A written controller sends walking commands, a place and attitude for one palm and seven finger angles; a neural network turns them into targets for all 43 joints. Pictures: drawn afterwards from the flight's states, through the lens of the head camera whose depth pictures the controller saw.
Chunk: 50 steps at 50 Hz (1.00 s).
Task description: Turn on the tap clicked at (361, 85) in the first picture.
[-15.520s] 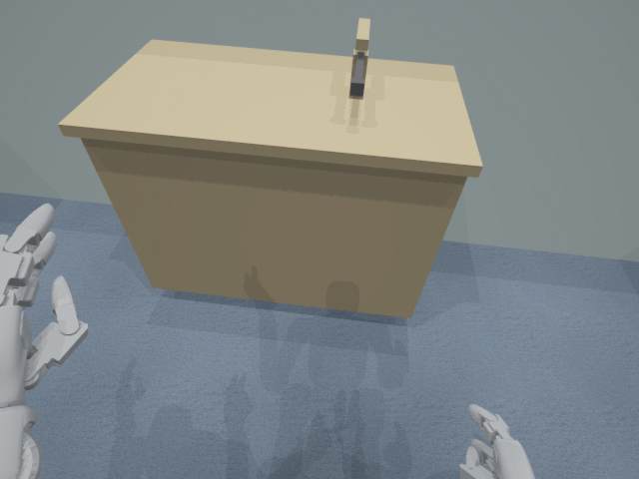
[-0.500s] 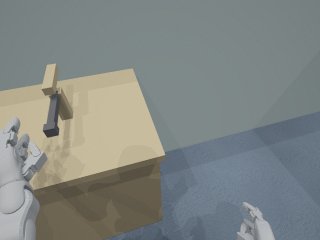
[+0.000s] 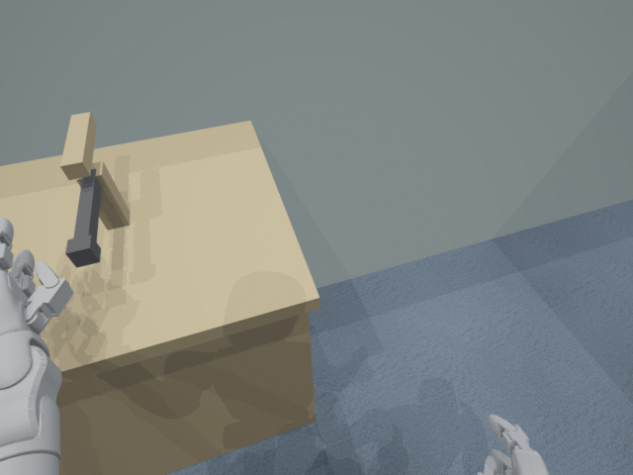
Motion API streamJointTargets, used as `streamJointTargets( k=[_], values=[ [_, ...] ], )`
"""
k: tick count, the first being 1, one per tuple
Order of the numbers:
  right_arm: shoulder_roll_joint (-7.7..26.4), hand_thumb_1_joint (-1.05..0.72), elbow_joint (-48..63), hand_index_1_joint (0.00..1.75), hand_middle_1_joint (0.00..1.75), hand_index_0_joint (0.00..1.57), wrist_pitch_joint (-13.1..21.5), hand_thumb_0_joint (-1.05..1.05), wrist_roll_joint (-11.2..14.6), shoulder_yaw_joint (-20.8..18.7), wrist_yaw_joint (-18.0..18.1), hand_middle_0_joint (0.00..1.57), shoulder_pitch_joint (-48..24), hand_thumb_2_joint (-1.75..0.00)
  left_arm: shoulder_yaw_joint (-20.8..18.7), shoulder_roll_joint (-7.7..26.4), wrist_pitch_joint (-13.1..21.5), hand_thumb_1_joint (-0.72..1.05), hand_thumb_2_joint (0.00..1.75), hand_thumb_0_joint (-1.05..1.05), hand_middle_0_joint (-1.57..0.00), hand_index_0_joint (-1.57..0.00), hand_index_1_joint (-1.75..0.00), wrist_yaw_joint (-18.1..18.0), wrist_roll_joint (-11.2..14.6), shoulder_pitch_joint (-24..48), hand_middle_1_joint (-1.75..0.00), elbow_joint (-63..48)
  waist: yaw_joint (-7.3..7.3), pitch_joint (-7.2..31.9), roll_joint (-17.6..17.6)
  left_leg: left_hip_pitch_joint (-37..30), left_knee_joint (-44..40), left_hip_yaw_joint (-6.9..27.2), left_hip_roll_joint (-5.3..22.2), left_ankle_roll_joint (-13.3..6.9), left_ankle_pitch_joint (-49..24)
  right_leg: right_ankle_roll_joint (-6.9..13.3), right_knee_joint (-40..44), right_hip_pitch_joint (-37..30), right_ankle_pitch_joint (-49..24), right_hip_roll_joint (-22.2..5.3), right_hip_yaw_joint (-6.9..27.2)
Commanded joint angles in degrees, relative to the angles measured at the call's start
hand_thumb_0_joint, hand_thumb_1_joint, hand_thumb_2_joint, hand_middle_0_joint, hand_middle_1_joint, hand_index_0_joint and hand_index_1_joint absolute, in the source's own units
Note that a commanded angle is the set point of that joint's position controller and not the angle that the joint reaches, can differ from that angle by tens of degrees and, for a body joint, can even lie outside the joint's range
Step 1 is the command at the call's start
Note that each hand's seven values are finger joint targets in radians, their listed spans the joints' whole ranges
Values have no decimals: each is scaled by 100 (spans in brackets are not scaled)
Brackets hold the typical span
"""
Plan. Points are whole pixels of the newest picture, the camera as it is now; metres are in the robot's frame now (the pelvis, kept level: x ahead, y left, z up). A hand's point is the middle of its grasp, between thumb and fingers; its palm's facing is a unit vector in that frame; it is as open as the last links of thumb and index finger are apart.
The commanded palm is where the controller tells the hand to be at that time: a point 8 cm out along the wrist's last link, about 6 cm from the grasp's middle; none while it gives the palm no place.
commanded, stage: reach beside the lever's end, fingers flat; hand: left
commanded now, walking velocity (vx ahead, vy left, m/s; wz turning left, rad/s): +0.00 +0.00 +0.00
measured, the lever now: (83, 251) +0.34 +0.33 +0.11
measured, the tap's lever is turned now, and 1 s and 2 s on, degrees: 0 0 13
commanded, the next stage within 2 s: push the lever round in 0.58 s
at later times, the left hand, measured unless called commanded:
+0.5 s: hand (63, 277) +0.31 +0.34 +0.10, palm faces +0.61 -0.78 -0.10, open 7.8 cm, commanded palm +0.26 +0.37 +0.10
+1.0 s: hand (74, 276) +0.31 +0.33 +0.10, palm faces +0.59 -0.80 -0.08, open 7.8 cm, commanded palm +0.26 +0.36 +0.10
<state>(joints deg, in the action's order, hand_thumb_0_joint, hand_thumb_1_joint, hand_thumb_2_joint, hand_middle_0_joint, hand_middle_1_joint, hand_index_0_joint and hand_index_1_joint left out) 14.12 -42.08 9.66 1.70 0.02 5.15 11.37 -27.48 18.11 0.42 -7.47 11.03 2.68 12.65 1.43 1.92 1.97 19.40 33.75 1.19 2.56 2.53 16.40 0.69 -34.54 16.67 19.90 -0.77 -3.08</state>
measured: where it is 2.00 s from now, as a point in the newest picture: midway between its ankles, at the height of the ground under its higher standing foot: outside the picture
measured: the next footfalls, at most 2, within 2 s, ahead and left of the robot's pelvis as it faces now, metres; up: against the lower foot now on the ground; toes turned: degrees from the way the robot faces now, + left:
none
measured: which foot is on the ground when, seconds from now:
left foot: down 0.00-1.00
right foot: down 0.00-1.00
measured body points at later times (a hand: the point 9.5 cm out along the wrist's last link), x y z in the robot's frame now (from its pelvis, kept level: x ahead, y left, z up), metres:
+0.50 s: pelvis +0.00 +0.01 +0.00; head +0.02 +0.00 +0.45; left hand +0.27 +0.38 +0.11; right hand +0.13 -0.25 -0.11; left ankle +0.01 +0.15 -0.73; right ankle -0.02 -0.11 -0.73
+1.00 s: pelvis +0.00 +0.01 +0.00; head +0.02 +0.00 +0.44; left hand +0.28 +0.37 +0.10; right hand +0.15 -0.24 -0.11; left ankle +0.01 +0.15 -0.73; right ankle -0.02 -0.11 -0.73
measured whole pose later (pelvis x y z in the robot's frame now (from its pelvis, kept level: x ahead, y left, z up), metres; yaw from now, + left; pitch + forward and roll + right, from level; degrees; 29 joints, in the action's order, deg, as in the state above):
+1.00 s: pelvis +0.00 +0.01 +0.00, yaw +0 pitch +4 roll -1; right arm 14.4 -41.6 7.3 1.7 -0.4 4.8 11.9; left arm -27.7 18.5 4.6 -6.1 10.0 7.5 19.0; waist 0.9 2.5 1.7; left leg 23.7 37.5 1.7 2.4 2.0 18.1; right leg 0.2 -36.4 19.9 20.8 -0.9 -3.4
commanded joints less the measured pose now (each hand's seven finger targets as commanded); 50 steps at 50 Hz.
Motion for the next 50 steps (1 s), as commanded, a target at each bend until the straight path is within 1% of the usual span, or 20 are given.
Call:
streamJointTargets(
  k=[1, 2, 5, 7, 13, 16, 19, 23, 25, 27, 29, 30, 33, 35, 39, 42, 44, 45, 49, 50],
  values=[
    [746, -90, 773, 30, 30, 20, 239, 0, 4, -268, 79, 20, -363, -90, -723, 1875, 613, 90, 90, 0, -15, -15, -15, 41, -34, 1380, -15, -963, 18, 1033, 130, -383, -203, -177, -344, -324, -1250, -32, 464, -233, -1777, 107, 65],
    [751, -90, 775, 30, 30, 20, 241, 0, 0, -263, 82, 20, -358, -90, -545, 1771, 687, 90, 90, 0, -15, -15, -15, 93, -28, 1675, -15, -1026, -69, 1050, 183, -434, -167, -172, -353, -337, -1238, -33, 444, -139, -1769, 113, 76],
    [776, -90, 722, 30, 30, 20, 247, 0, 3, -284, 96, 20, -272, -90, -512, 1784, 808, 90, 90, 0, -15, -15, -15, 167, -57, 1791, -15, -862, -90, 1090, 409, -463, -141, -151, -345, -333, -1160, -9, 425, -38, -1638, 124, 87],
    [816, -90, 716, 30, 30, 20, 249, 0, 5, -299, 101, 20, -211, -90, -516, 1825, 848, 90, 90, 0, -15, -15, -15, 229, -25, 1846, -15, -686, -101, 1121, 193, -399, -129, -106, -337, -333, -1117, -14, 394, -15, -1602, 134, 66],
    [828, -90, 785, 30, 30, 20, 209, 0, 5, -328, 68, 20, -158, -90, -554, 1812, 905, 90, 90, 0, -15, -15, -15, 230, 3, 1636, -15, -610, -16, 1334, 194, -376, -109, -91, -337, -337, -1199, -18, 342, -102, -1657, 133, 46],
    [839, -90, 758, 30, 30, 20, 153, 0, 13, -308, 64, 20, -126, -90, -716, 1954, 870, 90, 90, 0, -15, -15, -15, 139, -6, 1702, -15, -343, -47, 1112, -37, -169, -130, -70, -322, -347, -1002, -39, 371, -23, -1481, 140, 40],
    [818, -90, 774, 30, 30, 20, 103, 0, -4, -302, 67, 20, -163, -90, -784, 2125, 946, 90, 90, 0, -15, -15, -15, 95, -107, 1921, -15, -531, -44, 1194, 287, -230, -123, -93, -314, -354, -1016, -28, 362, -22, -1437, 134, 73],
    [804, -90, 779, 30, 30, 20, 113, 0, -14, -300, 45, 20, -122, -90, -627, 1997, 999, 90, 90, 0, -15, -15, -15, 125, -120, 2036, -15, -528, -102, 1223, 396, -301, -100, -62, -299, -335, -1060, -2, 310, 50, -1451, 162, 48],
    [798, -90, 779, 30, 30, 20, 113, 0, -11, -298, 51, 20, -131, -90, -430, 1777, 1017, 90, 90, 0, -15, -15, -15, 133, -129, 2067, -15, -567, -147, 1237, 378, -358, -102, -45, -287, -339, -1014, -3, 320, 116, -1374, 168, 34],
    [826, -90, 805, 30, 30, 20, 123, 0, -16, -323, 40, 20, -110, -90, -459, 1752, 975, 90, 90, 0, -15, -15, -15, 166, -86, 1818, -15, -571, -77, 1358, 350, -401, -81, -53, -294, -337, -1197, 7, 290, 12, -1569, 168, 34],
    [837, -90, 779, 30, 30, 20, 85, 0, 10, -318, 38, 20, -101, -90, -639, 1889, 894, 90, 90, 0, -15, -15, -15, 152, -82, 1557, -15, -407, -33, 1241, 140, -291, -110, -25, -275, -336, -1201, 1, 312, -45, -1566, 171, 11],
    [819, -90, 812, 30, 30, 20, 77, 0, 5, -307, 29, 20, -120, -90, -481, 1690, 860, 90, 90, 0, -15, -15, -15, 155, -51, 1628, -15, -448, -75, 1218, 146, -307, -105, -52, -296, -344, -1212, -12, 313, -11, -1624, 158, 8],
    [828, -90, 857, 30, 30, 20, 36, 0, 8, -321, 31, 20, -129, -90, -795, 1964, 796, 90, 90, 0, -15, -15, -15, 157, 3, 1449, -15, -458, 4, 1221, 33, -195, -101, -84, -304, -341, -1287, -27, 311, -133, -1754, 151, 14],
    [798, -90, 844, 30, 30, 20, 16, 0, -2, -315, 19, 20, -121, -90, -818, 2016, 865, 90, 90, 0, -15, -15, -15, 127, -54, 1605, -15, -639, -10, 1280, 275, -272, -77, -83, -298, -336, -1360, -10, 290, -122, -1772, 149, 35],
    [773, -90, 803, 30, 30, 20, 59, 0, -13, -306, 18, 20, -152, -90, -454, 1711, 1014, 90, 90, 0, -15, -15, -15, 129, -109, 1861, -15, -901, -150, 1219, 397, -431, -7, -52, -266, -339, -1347, 0, 273, 89, -1682, 177, 29],
    [812, -90, 785, 30, 30, 20, 66, 0, 6, -292, 58, 20, -176, -90, -289, 1588, 941, 90, 90, 0, -15, -15, -15, 191, -50, 1990, -15, -641, -206, 1057, 227, -299, -45, -36, -294, -338, -1015, -3, 320, 210, -1421, 165, 29],
    [819, -90, 760, 30, 30, 20, 55, 0, 17, -292, 87, 20, -186, -90, -381, 1684, 892, 90, 90, 0, -15, -15, -15, 175, -78, 2003, -15, -572, -148, 1089, 224, -299, -61, -39, -283, -340, -986, 0, 351, 163, -1381, 155, 42],
    [821, -90, 771, 30, 30, 20, 54, 0, 16, -291, 89, 20, -187, -90, -312, 1653, 874, 90, 90, 0, -15, -15, -15, 171, -78, 2128, -15, -593, -194, 1195, 221, -328, -58, -35, -299, -339, -997, -3, 337, 146, -1413, 144, 42],
    [778, -90, 824, 30, 30, 20, 25, 0, -12, -302, 47, 20, -186, -90, -474, 1744, 844, 90, 90, 0, -15, -15, -15, 42, -129, 1756, -15, -773, -18, 1441, 343, -413, -34, -44, -284, -323, -1380, 8, 280, -121, -1762, 144, 39],
    [759, -90, 831, 30, 30, 20, 21, 0, -19, -292, 25, 20, -175, -90, -369, 1590, 846, 90, 90, 0, -15, -15, -15, 13, -118, 1794, -15, -747, -76, 1394, 240, -409, -21, -46, -291, -330, -1424, -1, 264, -110, -1867, 141, 25]
  ],
)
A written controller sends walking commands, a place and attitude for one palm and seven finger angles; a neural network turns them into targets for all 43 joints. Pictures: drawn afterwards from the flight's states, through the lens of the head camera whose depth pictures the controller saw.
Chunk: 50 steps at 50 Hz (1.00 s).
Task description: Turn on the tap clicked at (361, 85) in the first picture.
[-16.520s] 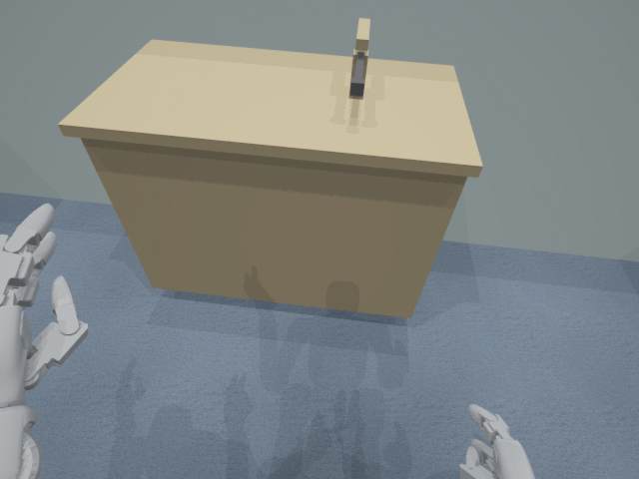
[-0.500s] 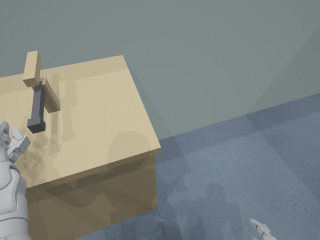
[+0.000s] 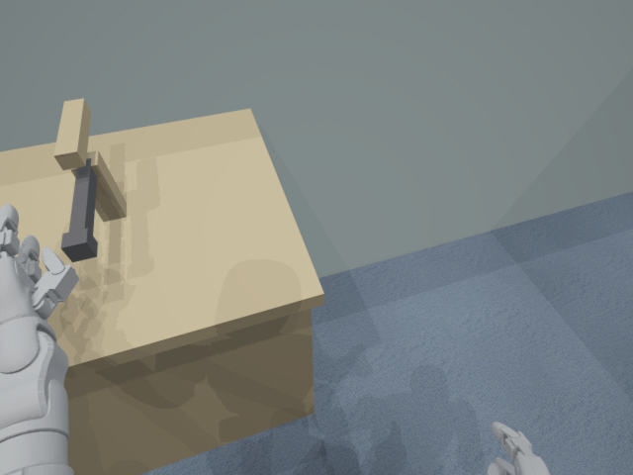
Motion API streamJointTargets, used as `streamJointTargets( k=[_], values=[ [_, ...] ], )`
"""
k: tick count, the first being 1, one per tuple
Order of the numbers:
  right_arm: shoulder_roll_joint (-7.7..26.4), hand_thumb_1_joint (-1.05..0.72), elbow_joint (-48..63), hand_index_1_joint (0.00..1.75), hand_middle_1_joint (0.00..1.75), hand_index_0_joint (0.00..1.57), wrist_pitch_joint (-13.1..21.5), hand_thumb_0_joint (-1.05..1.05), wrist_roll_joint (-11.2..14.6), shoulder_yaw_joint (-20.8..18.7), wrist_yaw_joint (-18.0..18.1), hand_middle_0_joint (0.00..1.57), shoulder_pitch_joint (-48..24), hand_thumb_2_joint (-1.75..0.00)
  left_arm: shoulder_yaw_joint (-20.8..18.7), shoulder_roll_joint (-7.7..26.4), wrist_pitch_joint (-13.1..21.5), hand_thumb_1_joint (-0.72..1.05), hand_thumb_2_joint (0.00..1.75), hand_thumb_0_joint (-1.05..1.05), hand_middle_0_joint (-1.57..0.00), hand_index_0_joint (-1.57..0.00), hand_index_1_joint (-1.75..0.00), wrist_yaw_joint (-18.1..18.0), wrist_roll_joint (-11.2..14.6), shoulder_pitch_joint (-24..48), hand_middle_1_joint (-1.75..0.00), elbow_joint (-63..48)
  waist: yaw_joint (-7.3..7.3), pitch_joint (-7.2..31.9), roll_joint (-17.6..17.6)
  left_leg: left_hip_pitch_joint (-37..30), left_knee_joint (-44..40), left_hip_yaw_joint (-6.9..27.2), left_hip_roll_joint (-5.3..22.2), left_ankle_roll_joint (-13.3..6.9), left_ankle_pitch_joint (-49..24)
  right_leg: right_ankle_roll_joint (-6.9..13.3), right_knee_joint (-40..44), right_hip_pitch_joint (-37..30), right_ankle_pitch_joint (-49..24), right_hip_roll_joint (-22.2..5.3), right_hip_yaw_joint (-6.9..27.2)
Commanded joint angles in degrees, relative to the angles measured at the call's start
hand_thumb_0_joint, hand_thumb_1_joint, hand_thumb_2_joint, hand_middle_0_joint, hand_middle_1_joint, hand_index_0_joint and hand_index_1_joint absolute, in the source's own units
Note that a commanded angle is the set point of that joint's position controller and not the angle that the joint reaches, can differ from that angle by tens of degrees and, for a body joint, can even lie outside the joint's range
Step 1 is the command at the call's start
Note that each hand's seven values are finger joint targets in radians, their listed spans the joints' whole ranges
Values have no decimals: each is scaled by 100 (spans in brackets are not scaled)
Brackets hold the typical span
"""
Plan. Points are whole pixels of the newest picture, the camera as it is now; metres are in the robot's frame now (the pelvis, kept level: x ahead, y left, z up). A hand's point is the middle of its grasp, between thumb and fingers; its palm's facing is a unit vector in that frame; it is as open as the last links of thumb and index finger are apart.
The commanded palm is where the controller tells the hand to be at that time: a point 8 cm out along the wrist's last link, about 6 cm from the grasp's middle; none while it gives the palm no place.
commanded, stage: push the lever round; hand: left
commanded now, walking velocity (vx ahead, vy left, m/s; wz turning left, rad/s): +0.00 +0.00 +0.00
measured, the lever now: (80, 245) +0.34 +0.32 +0.11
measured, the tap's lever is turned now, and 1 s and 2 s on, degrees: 0 13 45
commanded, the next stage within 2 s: none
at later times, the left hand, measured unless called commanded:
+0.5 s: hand (83, 274) +0.31 +0.30 +0.10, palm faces +0.60 -0.80 -0.06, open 7.7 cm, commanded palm +0.26 +0.33 +0.10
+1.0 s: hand (120, 263) +0.33 +0.27 +0.10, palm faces +0.68 -0.73 -0.05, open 7.6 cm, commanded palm +0.28 +0.28 +0.10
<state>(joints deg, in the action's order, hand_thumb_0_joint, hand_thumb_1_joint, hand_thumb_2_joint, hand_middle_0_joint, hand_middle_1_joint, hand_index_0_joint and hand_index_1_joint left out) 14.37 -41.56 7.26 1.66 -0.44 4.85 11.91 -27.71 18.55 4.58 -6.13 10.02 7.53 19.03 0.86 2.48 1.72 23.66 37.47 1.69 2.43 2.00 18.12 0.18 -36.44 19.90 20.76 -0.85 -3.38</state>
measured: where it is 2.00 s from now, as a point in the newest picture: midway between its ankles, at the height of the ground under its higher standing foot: outside the picture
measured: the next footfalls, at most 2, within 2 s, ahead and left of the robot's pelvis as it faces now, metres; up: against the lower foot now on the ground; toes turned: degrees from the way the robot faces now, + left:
none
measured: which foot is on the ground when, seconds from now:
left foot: down 0.00-1.00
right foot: down 0.00-1.00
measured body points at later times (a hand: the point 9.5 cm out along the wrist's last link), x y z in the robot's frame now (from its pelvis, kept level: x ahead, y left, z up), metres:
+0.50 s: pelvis +0.00 +0.00 +0.00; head +0.01 -0.01 +0.45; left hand +0.27 +0.34 +0.11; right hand +0.14 -0.26 -0.10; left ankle +0.01 +0.14 -0.72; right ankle -0.02 -0.12 -0.72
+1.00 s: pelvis -0.01 +0.00 +0.00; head -0.01 -0.01 +0.45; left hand +0.29 +0.30 +0.11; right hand +0.15 -0.24 -0.10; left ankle +0.01 +0.14 -0.72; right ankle -0.02 -0.12 -0.72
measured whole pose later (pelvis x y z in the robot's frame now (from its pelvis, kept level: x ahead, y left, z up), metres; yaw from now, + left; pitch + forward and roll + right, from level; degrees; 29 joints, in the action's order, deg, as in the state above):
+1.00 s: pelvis -0.01 +0.00 +0.00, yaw +0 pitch +3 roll -1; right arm 13.0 -42.1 4.5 0.3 -0.2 3.8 10.0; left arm -18.5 9.2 2.3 -25.0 3.9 12.5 17.9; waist 0.8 3.0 2.1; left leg 23.1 37.3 2.2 2.2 2.2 17.1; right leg 0.4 -36.9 19.4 20.2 -1.0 -3.8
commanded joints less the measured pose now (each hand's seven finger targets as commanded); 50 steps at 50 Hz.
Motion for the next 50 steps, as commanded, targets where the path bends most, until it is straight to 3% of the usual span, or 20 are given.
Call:
streamJointTargets(
  k=[1, 6, 9, 10, 13, 14, 16, 20, 22, 25, 28, 29, 33, 34, 38, 39, 41, 44, 46, 50],
  values=[
    [741, -90, 799, 30, 30, 20, 253, 0, -11, -271, 42, 20, -221, -90, -442, 1597, 425, 90, 90, 0, -15, -15, -15, -144, -4, 1128, -15, -1372, 31, 1370, 215, -791, -391, -104, -267, -266, -1640, 49, 432, -488, -1996, 156, 46],
    [729, -90, 856, 30, 30, 20, 223, 0, -10, -269, 14, 20, -274, -90, -285, 1392, 408, 90, 90, 0, -15, -15, -15, -243, -20, 1059, -15, -1497, 28, 1258, 146, -755, -409, -135, -265, -274, -1587, 40, 455, -467, -1970, 158, 50],
    [727, -90, 788, 30, 30, 20, 192, 0, 3, -253, 39, 20, -303, -90, -368, 1539, 407, 90, 90, 0, -15, -15, -15, -279, -71, 1266, -15, -1505, -12, 1081, 237, -718, -427, -141, -256, -274, -1437, 46, 515, -394, -1813, 151, 78],
    [719, -90, 819, 30, 30, 20, 191, 0, -2, -244, 36, 20, -323, -90, -203, 1380, 396, 90, 90, 0, -15, -15, -15, -275, -77, 1321, -15, -1489, -50, 1072, 218, -709, -445, -146, -269, -277, -1350, 40, 514, -349, -1733, 147, 70],
    [733, -90, 811, 30, 30, 20, 199, 0, -17, -263, 51, 20, -330, -90, -212, 1395, 421, 90, 90, 0, -15, -15, -15, -282, -48, 1380, -15, -1520, -51, 1201, 126, -763, -411, -164, -279, -290, -1387, 33, 516, -392, -1822, 153, 95],
    [717, -90, 781, 30, 30, 20, 187, 0, -10, -258, 55, 20, -332, -90, -247, 1466, 462, 90, 90, 0, -15, -15, -15, -304, -105, 1424, -15, -1639, -25, 1239, 280, -812, -416, -149, -265, -282, -1444, 52, 503, -422, -1817, 152, 93],
    [703, -90, 807, 30, 30, 20, 215, 0, -21, -265, 29, 20, -319, -90, -27, 1211, 465, 90, 90, 0, -15, -15, -15, -301, -93, 1323, -15, -1691, -38, 1344, 287, -875, -396, -152, -271, -273, -1510, 50, 470, -434, -1914, 153, 79],
    [714, -90, 774, 30, 30, 20, 182, 0, -9, -255, 42, 20, -345, -90, -93, 1220, 433, 90, 90, 0, -15, -15, -15, -310, -48, 1273, -15, -1468, -63, 1146, 56, -733, -414, -166, -280, -289, -1370, 26, 530, -409, -1859, 140, 88],
    [702, -90, 803, 30, 30, 20, 192, 0, -13, -273, 41, 20, -383, -90, -106, 1208, 456, 90, 90, 0, -15, -15, -15, -354, -26, 1311, -15, -1606, -12, 1250, 149, -762, -423, -174, -282, -277, -1372, 34, 523, -454, -1847, 137, 96],
    [680, -90, 781, 30, 30, 20, 202, 0, -17, -243, 30, 20, -417, -90, 173, 946, 433, 90, 90, 0, -15, -15, -15, -544, -122, 1531, -15, -1625, -95, 1073, 226, -774, -434, -140, -279, -277, -1211, 34, 556, -279, -1622, 132, 81],
    [712, -90, 776, 30, 30, 20, 220, 0, -37, -248, 36, 20, -438, -90, 282, 853, 407, 90, 90, 0, -15, -15, -15, -733, -174, 1663, -15, -1577, -117, 1107, -31, -741, -438, -117, -287, -286, -1068, 28, 581, -247, -1472, 133, 78],
    [703, -90, 740, 30, 30, 20, 192, 0, -32, -234, 47, 20, -474, -90, 248, 925, 403, 90, 90, 0, -15, -15, -15, -810, -252, 1766, -15, -1567, -110, 1027, 103, -721, -461, -110, -268, -279, -1004, 38, 600, -213, -1349, 128, 87],
    [670, -90, 760, 30, 30, 20, 190, 0, -65, -222, 25, 20, -509, -90, 649, 543, 341, 90, 90, 0, -15, -15, -15, -1044, -376, 2016, -15, -1607, -153, 1159, 186, -817, -446, -96, -287, -268, -976, 53, 580, -165, -1326, 116, 73],
    [684, -90, 717, 30, 30, 20, 162, 0, -65, -220, 35, 20, -506, -90, 544, 663, 337, 90, 90, 0, -15, -15, -15, -1123, -425, 2118, -15, -1592, -156, 1129, 99, -794, -456, -70, -276, -271, -954, 58, 598, -184, -1283, 117, 78],
    [655, -90, 746, 30, 30, 20, 115, 0, -108, -229, 19, 20, -551, -90, 650, 475, 279, 90, 90, 0, -15, -15, -15, -1341, -478, 2151, -15, -1516, -129, 1318, -80, -794, -408, -123, -300, -275, -1087, 39, 577, -292, -1496, 97, 80],
    [660, -90, 711, 30, 30, 20, 75, 0, -110, -227, 20, 20, -551, -90, 434, 691, 271, 90, 90, 0, -15, -15, -15, -1421, -515, 2113, -15, -1491, -66, 1299, -2, -742, -434, -105, -288, -259, -1066, 53, 584, -352, -1442, 96, 92],
    [606, -90, 758, 30, 30, 20, 59, 0, -113, -207, -6, 20, -604, -90, 818, 278, 246, 90, 90, 0, -15, -15, -15, -1512, -562, 2325, -15, -1547, -151, 1286, 12, -787, -420, -119, -294, -261, -1038, 43, 576, -262, -1421, 88, 73],
    [619, -90, 715, 30, 30, 20, 11, 0, -134, -205, 3, 20, -629, -90, 673, 421, 211, 90, 90, 0, -15, -15, -15, -1723, -643, 2461, -15, -1478, -121, 1224, 48, -741, -449, -93, -287, -255, -950, 62, 614, -259, -1276, 95, 80],
    [593, -90, 752, 30, 30, 20, -3, 0, -135, -199, -9, 20, -682, -90, 844, 242, 191, 90, 90, 0, -15, -15, -15, -1819, -679, 2507, -15, -1457, -142, 1237, -53, -716, -453, -105, -285, -258, -895, 55, 632, -246, -1222, 82, 85],
    [571, -90, 734, 30, 30, 20, -35, 0, -159, -201, -27, 20, -725, -90, 1050, 45, 189, 90, 90, 0, -15, -15, -15, -2045, -807, 2739, -15, -1502, -166, 1264, 118, -803, -445, -97, -272, -247, -899, 72, 613, -177, -1177, 76, 84]
  ],
)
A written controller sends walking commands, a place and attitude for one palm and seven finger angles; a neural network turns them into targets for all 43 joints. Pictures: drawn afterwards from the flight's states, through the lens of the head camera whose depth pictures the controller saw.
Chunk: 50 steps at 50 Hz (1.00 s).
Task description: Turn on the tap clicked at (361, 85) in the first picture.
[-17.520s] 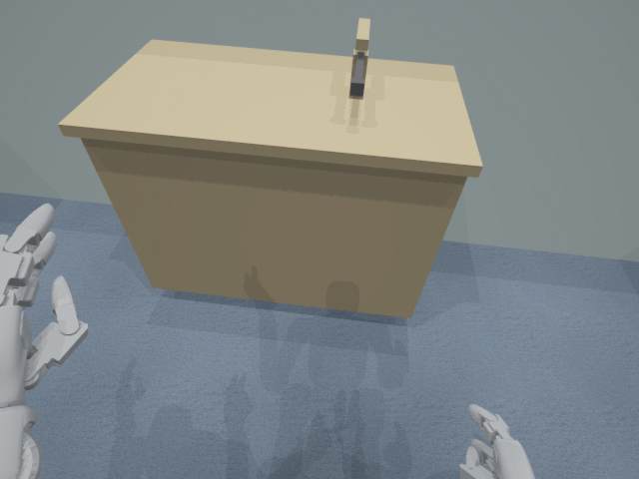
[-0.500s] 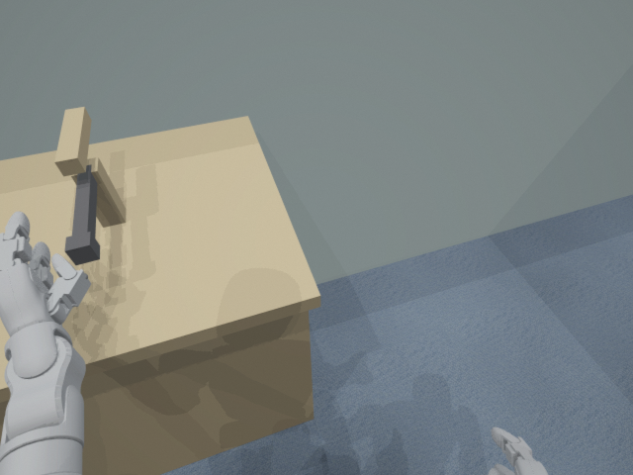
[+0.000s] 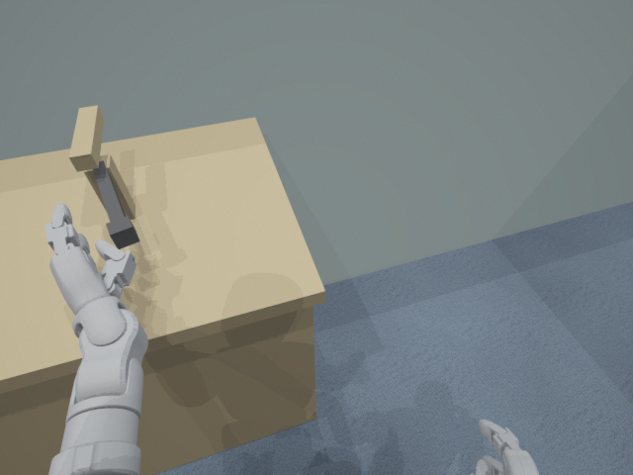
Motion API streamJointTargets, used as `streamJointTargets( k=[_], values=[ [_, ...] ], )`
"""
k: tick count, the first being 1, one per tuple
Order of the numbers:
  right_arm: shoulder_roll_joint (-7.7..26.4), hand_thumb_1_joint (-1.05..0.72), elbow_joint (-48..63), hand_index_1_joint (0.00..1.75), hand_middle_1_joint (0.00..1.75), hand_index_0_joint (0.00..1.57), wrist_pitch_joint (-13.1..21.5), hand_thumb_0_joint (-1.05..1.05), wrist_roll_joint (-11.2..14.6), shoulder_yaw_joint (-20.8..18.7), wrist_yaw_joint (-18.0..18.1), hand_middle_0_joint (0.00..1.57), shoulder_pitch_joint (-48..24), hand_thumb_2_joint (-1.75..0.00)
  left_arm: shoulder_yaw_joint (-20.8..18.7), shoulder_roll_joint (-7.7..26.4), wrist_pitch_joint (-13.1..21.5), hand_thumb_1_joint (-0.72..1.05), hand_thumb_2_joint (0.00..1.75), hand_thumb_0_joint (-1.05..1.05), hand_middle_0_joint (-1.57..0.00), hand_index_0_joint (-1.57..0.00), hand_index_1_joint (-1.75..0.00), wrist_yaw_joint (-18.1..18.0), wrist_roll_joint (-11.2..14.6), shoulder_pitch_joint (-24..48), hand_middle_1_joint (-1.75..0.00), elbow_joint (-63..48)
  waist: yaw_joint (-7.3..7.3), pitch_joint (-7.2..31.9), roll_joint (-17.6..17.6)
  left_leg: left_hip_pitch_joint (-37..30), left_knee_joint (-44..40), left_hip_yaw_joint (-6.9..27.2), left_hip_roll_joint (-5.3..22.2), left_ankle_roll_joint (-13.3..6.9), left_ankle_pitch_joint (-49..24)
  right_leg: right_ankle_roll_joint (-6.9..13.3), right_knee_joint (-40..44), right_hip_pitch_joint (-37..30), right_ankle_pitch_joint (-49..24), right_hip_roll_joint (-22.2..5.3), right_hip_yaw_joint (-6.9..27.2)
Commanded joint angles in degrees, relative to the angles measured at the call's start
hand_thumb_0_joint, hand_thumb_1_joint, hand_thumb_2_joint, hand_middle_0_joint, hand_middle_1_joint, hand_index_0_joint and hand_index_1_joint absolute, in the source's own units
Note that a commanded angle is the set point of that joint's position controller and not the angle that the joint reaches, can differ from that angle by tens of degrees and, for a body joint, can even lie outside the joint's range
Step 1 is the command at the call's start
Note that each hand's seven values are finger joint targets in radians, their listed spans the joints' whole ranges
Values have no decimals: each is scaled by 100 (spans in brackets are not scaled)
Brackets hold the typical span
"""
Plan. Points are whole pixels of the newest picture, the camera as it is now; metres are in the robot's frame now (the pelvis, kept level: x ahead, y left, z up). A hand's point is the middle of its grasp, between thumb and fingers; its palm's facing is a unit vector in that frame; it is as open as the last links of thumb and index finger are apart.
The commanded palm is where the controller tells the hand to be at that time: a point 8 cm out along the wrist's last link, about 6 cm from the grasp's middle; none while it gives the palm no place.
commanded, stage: push the lever round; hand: left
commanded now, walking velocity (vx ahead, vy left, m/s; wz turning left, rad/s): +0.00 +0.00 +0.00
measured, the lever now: (123, 232) +0.38 +0.29 +0.11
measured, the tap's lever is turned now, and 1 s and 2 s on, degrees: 13 45 83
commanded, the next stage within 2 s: lift the hand up off the lever in 1.88 s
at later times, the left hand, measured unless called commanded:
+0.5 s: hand (168, 240) +0.37 +0.23 +0.11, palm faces +0.74 -0.67 -0.05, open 7.6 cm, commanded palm +0.33 +0.25 +0.10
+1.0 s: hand (196, 219) +0.42 +0.20 +0.10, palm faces +0.80 -0.60 -0.08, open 7.6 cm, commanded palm +0.36 +0.22 +0.10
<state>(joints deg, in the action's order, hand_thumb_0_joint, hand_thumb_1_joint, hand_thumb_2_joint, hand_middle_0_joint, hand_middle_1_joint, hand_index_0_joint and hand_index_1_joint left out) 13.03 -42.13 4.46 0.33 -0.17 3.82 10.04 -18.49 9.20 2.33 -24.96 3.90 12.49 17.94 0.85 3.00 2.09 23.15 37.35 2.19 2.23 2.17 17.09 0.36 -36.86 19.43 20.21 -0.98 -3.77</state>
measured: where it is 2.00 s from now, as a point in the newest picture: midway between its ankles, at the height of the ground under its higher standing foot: outside the picture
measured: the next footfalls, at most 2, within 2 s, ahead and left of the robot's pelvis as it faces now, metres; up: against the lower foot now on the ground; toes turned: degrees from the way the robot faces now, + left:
none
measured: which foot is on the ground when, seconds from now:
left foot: down 0.00-1.00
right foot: down 0.00-1.00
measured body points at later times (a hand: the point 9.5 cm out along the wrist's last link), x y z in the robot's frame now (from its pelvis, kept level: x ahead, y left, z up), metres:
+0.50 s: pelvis +0.00 +0.00 +0.00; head +0.00 -0.01 +0.45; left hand +0.33 +0.26 +0.11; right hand +0.15 -0.24 -0.11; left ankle +0.02 +0.14 -0.72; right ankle -0.01 -0.11 -0.72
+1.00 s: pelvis +0.01 +0.00 +0.00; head +0.03 -0.01 +0.45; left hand +0.37 +0.23 +0.11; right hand +0.14 -0.24 -0.13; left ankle +0.02 +0.14 -0.72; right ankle -0.01 -0.11 -0.72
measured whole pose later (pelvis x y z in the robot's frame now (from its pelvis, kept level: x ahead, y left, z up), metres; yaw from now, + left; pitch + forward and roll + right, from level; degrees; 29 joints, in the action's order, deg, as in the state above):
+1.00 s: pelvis +0.01 +0.00 +0.00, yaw +0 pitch +6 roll +0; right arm 11.7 -44.9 -1.6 -3.4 -2.6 -0.7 10.6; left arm -16.3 0.2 -2.3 -47.9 -4.2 30.0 32.1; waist -0.7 5.5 1.8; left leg 25.8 38.2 2.1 2.4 2.4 18.3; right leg 0.6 -37.8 22.1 21.5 -0.9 -3.6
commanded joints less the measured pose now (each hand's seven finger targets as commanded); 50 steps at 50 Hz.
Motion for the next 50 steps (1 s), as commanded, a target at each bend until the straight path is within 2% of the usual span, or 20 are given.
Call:
streamJointTargets(
  k=[1, 3, 4, 7, 9, 12, 14, 17, 19, 20, 21, 24, 28, 29, 30, 39, 41, 44, 47, 50],
  values=[
    [694, -90, 783, 30, 30, 20, 247, 0, -32, -230, 70, 20, -537, -90, 238, 874, 409, 90, 90, 0, -15, -15, -15, -218, -215, 2323, -15, -1394, -176, 1230, 12, -767, -434, -134, -249, -261, -816, 60, 650, -138, -1147, 92, 111],
    [702, -90, 794, 30, 30, 20, 234, 0, -40, -245, 65, 20, -549, -90, 251, 835, 378, 90, 90, 0, -15, -15, -15, -353, -256, 2298, -15, -1334, -144, 1309, -107, -735, -435, -133, -250, -259, -811, 57, 643, -184, -1123, 93, 102],
    [704, -90, 749, 30, 30, 20, 206, 0, -48, -238, 71, 20, -568, -90, 181, 896, 373, 90, 90, 0, -15, -15, -15, -431, -292, 2415, -15, -1345, -138, 1252, 35, -764, -450, -123, -246, -251, -805, 72, 653, -165, -1086, 98, 113],
    [677, -90, 773, 30, 30, 20, 176, 0, -76, -259, 36, 20, -580, -90, 419, 618, 319, 90, 90, 0, -15, -15, -15, -612, -379, 2454, -15, -1310, -152, 1376, -84, -804, -419, -137, -240, -252, -942, 70, 622, -199, -1228, 84, 88],
    [687, -90, 737, 30, 30, 20, 125, 0, -95, -276, 23, 20, -574, -90, 229, 720, 254, 90, 90, 0, -15, -15, -15, -753, -416, 2331, -15, -1211, -81, 1377, -125, -759, -421, -143, -240, -243, -1040, 75, 622, -291, -1306, 93, 85],
    [643, -90, 757, 30, 30, 20, 57, 0, -107, -271, -9, 20, -617, -90, 473, 457, 178, 90, 90, 0, -15, -15, -15, -909, -489, 2556, -15, -1184, -129, 1417, -95, -788, -394, -199, -245, -248, -1122, 69, 629, -296, -1431, 58, 95],
    [656, -90, 721, 30, 30, 20, 5, 0, -120, -296, -16, 20, -603, -90, 249, 606, 121, 90, 90, 0, -15, -15, -15, -1026, -520, 2394, -15, -1073, -54, 1412, -227, -723, -427, -177, -233, -236, -1130, 79, 639, -379, -1396, 81, 74],
    [600, -90, 748, 30, 30, 20, -35, 0, -127, -288, -50, 20, -648, -90, 488, 341, 96, 90, 90, 0, -15, -15, -15, -1144, -571, 2613, -15, -1064, -90, 1362, -159, -736, -420, -207, -229, -234, -1136, 81, 642, -335, -1409, 55, 70],
    [618, -90, 690, 30, 30, 20, -78, 0, -144, -295, -36, 20, -680, -90, 371, 450, 73, 90, 90, 0, -15, -15, -15, -1249, -612, 2802, -15, -1016, -103, 1332, -86, -741, -440, -191, -224, -232, -1052, 95, 686, -286, -1240, 64, 80],
    [583, -90, 706, 30, 30, 20, -73, 0, -146, -282, -52, 20, -688, -90, 594, 217, 60, 90, 90, 0, -15, -15, -15, -1274, -635, 2917, -15, -968, -154, 1301, -158, -755, -451, -197, -226, -235, -1008, 81, 689, -233, -1199, 56, 60],
    [595, -90, 685, 30, 30, 20, -73, 0, -147, -285, -48, 20, -685, -90, 575, 217, 48, 90, 90, 0, -15, -15, -15, -1316, -626, 2952, -15, -849, -168, 1286, -315, -720, -428, -204, -232, -253, -977, 74, 724, -227, -1185, 57, 72],
    [600, -90, 594, 30, 30, 20, -134, 0, -165, -290, -32, 20, -691, -90, 411, 345, 24, 90, 90, 0, -15, -15, -15, -1435, -663, 3191, -15, -634, -161, 1234, -252, -668, -463, -199, -228, -235, -885, 84, 761, -201, -1055, 60, 76],
    [553, -90, 583, 30, 30, 20, -147, 0, -206, -299, -83, 20, -668, -90, 573, 114, 38, 90, 90, 0, -15, -15, -15, -1605, -743, 3464, -15, -416, -186, 1441, -215, -707, -394, -231, -233, -236, -982, 84, 716, -205, -1172, 31, 70],
    [568, -90, 538, 30, 30, 20, -173, 0, -220, -314, -80, 20, -642, -90, 336, 282, 11, 90, 90, 0, -15, -15, -15, -1667, -748, 3409, -15, -267, -134, 1394, -268, -646, -421, -214, -233, -228, -940, 89, 741, -228, -1100, 51, 58],
    [558, -90, 561, 30, 30, 20, -195, 0, -211, -301, -97, 20, -654, -90, 492, 156, 19, 90, 90, 0, -15, -15, -15, -1689, -764, 3603, -15, -249, -197, 1432, -326, -637, -418, -212, -224, -228, -923, 83, 715, -206, -1080, 29, 51],
    [554, -90, 497, 30, 30, 20, -324, 0, -337, -379, -247, 20, -462, -90, 232, 147, -34, 90, 90, 0, -15, -15, -15, -2065, -917, 3927, -15, 190, -161, 1773, -271, -630, -240, -245, -208, -199, -1468, 108, 523, -290, -1658, 41, -8],
    [512, -90, 567, 30, 30, 20, -319, 0, -351, -407, -313, 20, -448, -90, 444, -125, -40, 90, 90, 0, -15, -15, -15, -2118, -952, 3878, -15, 69, -153, 1903, -217, -698, -173, -278, -199, -196, -1688, 117, 437, -309, -1878, 48, -38],
    [553, -90, 495, 30, 30, 20, -367, 0, -378, -424, -348, 20, -424, -90, 305, -49, -128, 90, 90, 0, -15, -15, -15, -2213, -965, 3899, -15, 239, -169, 1789, -280, -632, -157, -272, -181, -188, -1724, 111, 444, -269, -1930, 54, -47],
    [540, -90, 499, 30, 30, 20, -362, 0, -369, -421, -391, 20, -415, -90, 462, -207, -144, 90, 90, 0, -15, -15, -15, -2287, -985, 4190, -15, 182, -252, 1807, -414, -625, -119, -292, -182, -207, -1708, 96, 438, -227, -1957, 35, -59],
    [535, -90, 440, 30, 30, 20, -371, 0, -389, -417, -414, 20, -391, -90, 505, -296, -198, 90, 90, 0, -15, -15, -15, -2363, -1023, 4352, -15, 333, -268, 1734, -304, -591, -148, -277, -190, -198, -1602, 103, 444, -137, -1790, 40, -69]
  ],
)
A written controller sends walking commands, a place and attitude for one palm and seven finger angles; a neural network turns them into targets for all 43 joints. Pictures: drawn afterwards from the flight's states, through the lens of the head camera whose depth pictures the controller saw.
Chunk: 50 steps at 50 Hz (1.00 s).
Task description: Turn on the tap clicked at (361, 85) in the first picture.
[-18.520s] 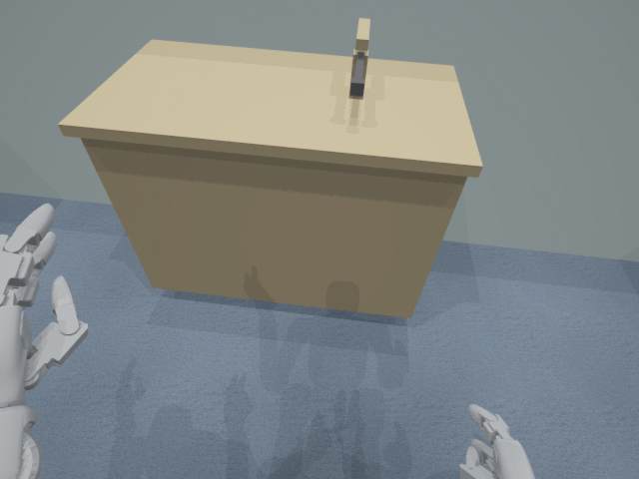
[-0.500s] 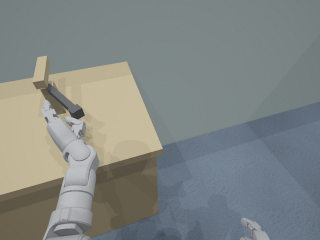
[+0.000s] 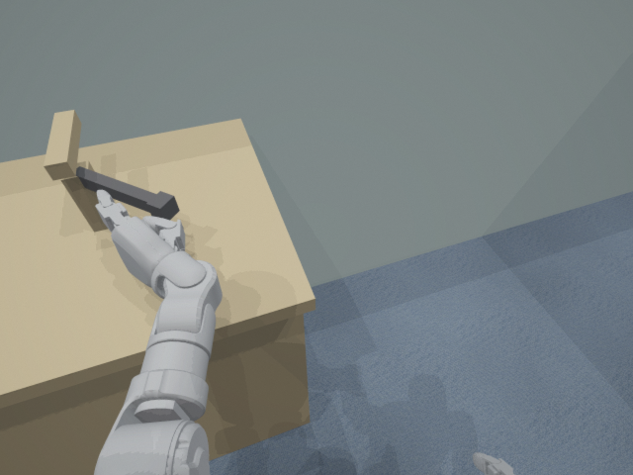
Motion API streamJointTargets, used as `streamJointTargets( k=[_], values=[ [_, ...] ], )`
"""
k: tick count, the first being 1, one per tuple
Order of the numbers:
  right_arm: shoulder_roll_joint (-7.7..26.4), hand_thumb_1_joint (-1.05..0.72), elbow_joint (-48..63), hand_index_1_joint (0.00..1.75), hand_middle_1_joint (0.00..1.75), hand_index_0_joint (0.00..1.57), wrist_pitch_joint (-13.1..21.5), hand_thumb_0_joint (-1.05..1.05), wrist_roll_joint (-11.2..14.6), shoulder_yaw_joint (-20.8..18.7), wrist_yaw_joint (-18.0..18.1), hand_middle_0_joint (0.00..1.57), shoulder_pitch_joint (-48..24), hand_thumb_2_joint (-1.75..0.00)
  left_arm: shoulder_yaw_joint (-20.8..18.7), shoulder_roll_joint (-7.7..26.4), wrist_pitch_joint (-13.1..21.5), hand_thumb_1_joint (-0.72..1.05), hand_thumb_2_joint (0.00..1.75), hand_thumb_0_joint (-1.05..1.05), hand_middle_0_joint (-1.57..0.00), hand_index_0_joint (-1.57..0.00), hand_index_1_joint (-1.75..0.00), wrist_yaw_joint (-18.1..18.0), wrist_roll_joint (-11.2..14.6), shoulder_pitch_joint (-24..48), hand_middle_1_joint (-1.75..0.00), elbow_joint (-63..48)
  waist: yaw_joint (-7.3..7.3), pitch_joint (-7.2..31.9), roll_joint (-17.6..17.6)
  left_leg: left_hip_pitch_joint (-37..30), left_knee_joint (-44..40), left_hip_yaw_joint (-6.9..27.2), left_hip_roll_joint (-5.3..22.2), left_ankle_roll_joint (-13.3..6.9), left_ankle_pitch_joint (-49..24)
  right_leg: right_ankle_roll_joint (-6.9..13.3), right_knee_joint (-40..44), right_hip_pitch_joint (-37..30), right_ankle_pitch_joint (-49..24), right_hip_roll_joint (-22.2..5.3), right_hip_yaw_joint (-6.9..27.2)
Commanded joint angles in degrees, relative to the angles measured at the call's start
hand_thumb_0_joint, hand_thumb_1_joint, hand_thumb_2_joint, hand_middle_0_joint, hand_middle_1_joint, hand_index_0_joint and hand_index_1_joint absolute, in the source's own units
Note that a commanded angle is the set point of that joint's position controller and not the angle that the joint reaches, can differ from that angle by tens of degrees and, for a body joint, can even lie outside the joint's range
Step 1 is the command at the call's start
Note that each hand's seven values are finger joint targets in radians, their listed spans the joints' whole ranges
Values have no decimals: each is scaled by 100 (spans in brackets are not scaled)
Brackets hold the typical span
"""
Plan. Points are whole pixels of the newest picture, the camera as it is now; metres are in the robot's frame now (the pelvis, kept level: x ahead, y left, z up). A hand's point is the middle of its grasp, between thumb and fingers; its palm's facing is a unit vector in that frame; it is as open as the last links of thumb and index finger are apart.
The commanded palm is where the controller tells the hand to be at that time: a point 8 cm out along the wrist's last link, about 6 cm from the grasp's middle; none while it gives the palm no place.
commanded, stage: push the lever round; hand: left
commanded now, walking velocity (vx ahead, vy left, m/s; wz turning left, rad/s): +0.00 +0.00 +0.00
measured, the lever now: (163, 207) +0.43 +0.23 +0.12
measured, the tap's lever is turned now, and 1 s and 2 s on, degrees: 45 83 86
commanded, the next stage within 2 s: lift the hand up off the lever in 0.88 s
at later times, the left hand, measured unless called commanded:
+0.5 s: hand (201, 208) +0.44 +0.19 +0.10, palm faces +0.84 -0.53 -0.13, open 7.8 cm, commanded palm +0.39 +0.20 +0.11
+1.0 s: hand (207, 192) +0.48 +0.19 +0.10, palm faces +0.84 -0.53 -0.14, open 7.9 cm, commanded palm +0.42 +0.21 +0.11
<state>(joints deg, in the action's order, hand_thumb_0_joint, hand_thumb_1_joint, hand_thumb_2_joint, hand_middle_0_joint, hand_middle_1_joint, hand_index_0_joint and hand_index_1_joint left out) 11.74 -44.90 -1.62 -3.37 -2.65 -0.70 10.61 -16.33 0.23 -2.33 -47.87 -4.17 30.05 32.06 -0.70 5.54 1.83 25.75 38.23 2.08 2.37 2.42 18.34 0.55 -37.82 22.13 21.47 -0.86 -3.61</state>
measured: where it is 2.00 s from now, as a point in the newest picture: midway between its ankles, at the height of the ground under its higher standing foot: outside the picture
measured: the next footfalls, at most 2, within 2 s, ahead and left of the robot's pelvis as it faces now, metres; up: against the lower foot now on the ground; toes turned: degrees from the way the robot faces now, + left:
none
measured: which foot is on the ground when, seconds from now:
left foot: down 0.00-1.00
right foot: down 0.00-1.00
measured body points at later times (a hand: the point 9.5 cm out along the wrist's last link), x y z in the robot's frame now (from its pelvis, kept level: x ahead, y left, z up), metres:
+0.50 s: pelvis +0.00 -0.01 -0.01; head +0.03 -0.02 +0.44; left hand +0.40 +0.21 +0.11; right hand +0.09 -0.25 -0.14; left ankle +0.01 +0.15 -0.72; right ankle -0.03 -0.11 -0.72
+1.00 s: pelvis +0.00 -0.01 -0.01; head +0.05 -0.02 +0.44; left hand +0.43 +0.21 +0.11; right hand +0.04 -0.27 -0.15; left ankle +0.01 +0.15 -0.72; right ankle -0.03 -0.11 -0.72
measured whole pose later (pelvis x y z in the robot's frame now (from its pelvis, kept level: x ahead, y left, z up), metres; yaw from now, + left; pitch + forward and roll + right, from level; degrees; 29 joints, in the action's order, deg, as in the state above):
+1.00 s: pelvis +0.00 -0.01 -0.01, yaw +0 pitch +12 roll +0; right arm 13.0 -47.0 -1.4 -6.2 -3.8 -4.1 16.7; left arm -28.0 7.0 1.6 -54.7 -9.8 51.1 57.0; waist -6.3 7.9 1.9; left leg 34.7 41.2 2.9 3.3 3.2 19.1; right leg 1.5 -41.3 31.2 22.6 0.1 -4.3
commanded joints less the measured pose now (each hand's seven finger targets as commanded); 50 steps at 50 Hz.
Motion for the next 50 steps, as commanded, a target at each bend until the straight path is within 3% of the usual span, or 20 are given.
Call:
streamJointTargets(
  k=[1, 9, 11, 14, 16, 19, 20, 23, 24, 26, 29, 33, 34, 37, 39, 40, 43, 44, 45, 50],
  values=[
    [665, -90, 697, 30, 30, 20, 243, 0, -25, -189, 36, 20, -445, -90, 227, 648, 272, 90, 90, 0, -15, -15, -15, -107, -222, 2640, -15, -1031, -127, 1518, -391, -820, -203, -257, -199, -235, -1685, 78, 550, -395, -1886, 36, -86],
    [701, -90, 505, 30, 30, 20, 213, 0, -111, -203, -20, 20, -268, -90, -119, 865, 258, 90, 90, 0, -15, -15, -15, -367, -345, 3269, -15, -324, -177, 1629, -332, -670, -167, -238, -217, -228, -1548, 61, 527, -263, -1748, 34, -88],
    [672, -90, 535, 30, 30, 20, 199, 0, -121, -195, -64, 20, -217, -90, -48, 734, 259, 90, 90, 0, -15, -15, -15, -408, -370, 3367, -15, -160, -213, 1694, -371, -601, -111, -246, -230, -240, -1586, 51, 468, -235, -1833, 24, -97],
    [710, -90, 451, 30, 30, 20, 182, 0, -164, -228, -93, 20, -108, -90, -323, 952, 269, 90, 90, 0, -15, -15, -15, -504, -436, 3508, -15, 120, -225, 1715, -330, -554, -67, -238, -217, -240, -1620, 45, 439, -167, -1868, 40, -103],
    [686, -90, 498, 30, 30, 20, 188, 0, -178, -231, -149, 20, -35, -90, -216, 795, 290, 90, 90, 0, -15, -15, -15, -535, -456, 3638, -15, 150, -262, 1835, -356, -532, -27, -242, -217, -244, -1670, 39, 376, -147, -1936, 37, -119],
    [736, -90, 396, 30, 30, 20, 183, 0, -209, -260, -172, 20, 62, -90, -444, 1024, 302, 90, 90, 0, -15, -15, -15, -616, -515, 3813, -15, 419, -303, 1778, -336, -451, -9, -216, -207, -245, -1611, 34, 379, -53, -1858, 49, -122],
    [731, -90, 418, 30, 30, 20, 197, 0, -224, -234, -194, 20, 113, -90, -306, 880, 323, 90, 90, 0, -15, -15, -15, -636, -530, 4049, -15, 396, -373, 1813, -374, -448, 11, -227, -223, -262, -1625, 20, 350, -23, -1915, 38, -124],
    [726, -90, 426, 30, 30, 20, 208, 0, -244, -280, -226, 20, 196, -90, -381, 951, 366, 90, 90, 0, -15, -15, -15, -658, -577, 4036, -15, 425, -366, 2000, -393, -450, 83, -254, -214, -270, -1710, 14, 309, -72, -2053, 48, -121],
    [755, -90, 367, 30, 30, 20, 192, 0, -255, -289, -215, 20, 228, -90, -536, 1113, 370, 90, 90, 0, -15, -15, -15, -664, -594, 4016, -15, 553, -362, 1902, -363, -407, 65, -236, -213, -272, -1659, 15, 330, -17, -1980, 55, -116],
    [736, -90, 375, 30, 30, 20, 204, 0, -249, -273, -237, 20, 272, -90, -358, 948, 384, 90, 90, 0, -15, -15, -15, -653, -612, 4237, -15, 643, -460, 1825, -411, -319, 67, -253, -221, -287, -1504, -6, 347, 64, -1858, 46, -104],
    [787, -90, 289, 30, 30, 20, 220, 0, -271, -292, -215, 20, 361, -90, -656, 1330, 430, 90, 90, 0, -15, -15, -15, -689, -660, 4418, -15, 862, -454, 1802, -399, -235, 54, -234, -221, -303, -1369, -8, 375, 95, -1725, 56, -81],
    [783, -90, 323, 30, 30, 20, 217, 0, -276, -287, -230, 20, 505, -90, -713, 1420, 480, 90, 90, 0, -15, -15, -15, -683, -658, 4502, -15, 995, -497, 2013, -434, -142, 118, -283, -240, -329, -1440, -52, 326, -45, -2012, 28, -40],
    [818, -90, 286, 30, 30, 20, 199, 0, -287, -309, -217, 20, 550, -90, -929, 1670, 494, 90, 90, 0, -15, -15, -15, -684, -685, 4443, -15, 1072, -451, 1994, -413, -119, 100, -252, -234, -324, -1452, -39, 320, -69, -2009, 37, -48],
    [792, -90, 328, 30, 30, 20, 200, 0, -285, -293, -253, 20, 606, -90, -771, 1496, 531, 90, 90, 0, -15, -15, -15, -665, -677, 4554, -15, 1102, -522, 2014, -395, -127, 122, -290, -235, -338, -1462, -60, 319, -39, -2083, 40, -47],
    [833, -90, 307, 30, 30, 20, 185, 0, -293, -324, -245, 20, 687, -90, -1069, 1823, 567, 90, 90, 0, -15, -15, -15, -659, -670, 4389, -15, 1121, -446, 2118, -381, -97, 121, -276, -234, -337, -1546, -57, 293, -167, -2213, 47, -31],
    [804, -90, 346, 30, 30, 20, 185, 0, -280, -298, -265, 20, 672, -90, -901, 1668, 586, 90, 90, 0, -15, -15, -15, -642, -662, 4496, -15, 1037, -488, 2095, -256, -107, 110, -303, -248, -341, -1531, -61, 293, -123, -2195, 48, -27],
    [834, -90, 332, 30, 30, 20, 184, 0, -282, -304, -270, 20, 736, -90, -986, 1764, 584, 90, 90, 0, -15, -15, -15, -640, -671, 4517, -15, 1323, -544, 1950, -524, 41, 120, -303, -244, -361, -1372, -99, 345, -95, -2146, 37, -16],
    [859, -90, 285, 30, 30, 20, 169, 0, -275, -308, -254, 20, 737, -90, -1073, 1928, 600, 90, 90, 0, -15, -15, -15, -624, -689, 4613, -15, 1343, -545, 1888, -400, 37, 96, -278, -233, -356, -1345, -74, 355, -60, -2052, 38, -15],
    [845, -90, 307, 30, 30, 20, 169, 0, -270, -301, -263, 20, 746, -90, -966, 1837, 627, 90, 90, 0, -15, -15, -15, -616, -692, 4743, -15, 1286, -592, 1930, -277, -38, 93, -292, -231, -363, -1355, -69, 345, 17, -1978, 53, -16],
    [868, -90, 267, 30, 30, 20, 174, 0, -291, -287, -290, 20, 863, -90, -1022, 1941, 669, 90, 90, 0, -15, -15, -15, -625, -712, 4906, -15, 1571, -651, 1933, -285, 23, 123, -268, -236, -379, -1286, -74, 332, 137, -1866, 73, -22]
  ],
)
